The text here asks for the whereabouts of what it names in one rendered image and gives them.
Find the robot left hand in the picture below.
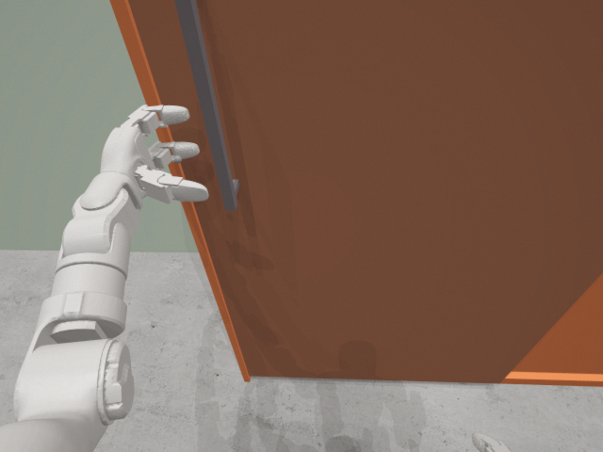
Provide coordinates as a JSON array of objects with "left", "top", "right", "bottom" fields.
[{"left": 100, "top": 105, "right": 209, "bottom": 204}]

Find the wardrobe door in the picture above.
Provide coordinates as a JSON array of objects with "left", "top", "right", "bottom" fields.
[
  {"left": 512, "top": 273, "right": 603, "bottom": 374},
  {"left": 128, "top": 0, "right": 603, "bottom": 384}
]

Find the left robot forearm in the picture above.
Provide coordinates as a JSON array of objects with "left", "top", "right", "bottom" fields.
[{"left": 12, "top": 172, "right": 143, "bottom": 422}]

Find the left robot upper arm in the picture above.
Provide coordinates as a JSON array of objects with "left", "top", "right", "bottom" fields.
[{"left": 0, "top": 338, "right": 135, "bottom": 452}]

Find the robot right hand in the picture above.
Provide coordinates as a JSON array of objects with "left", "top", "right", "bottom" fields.
[{"left": 472, "top": 432, "right": 511, "bottom": 452}]

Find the handle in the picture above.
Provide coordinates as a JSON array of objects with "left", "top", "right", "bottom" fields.
[{"left": 174, "top": 0, "right": 239, "bottom": 211}]

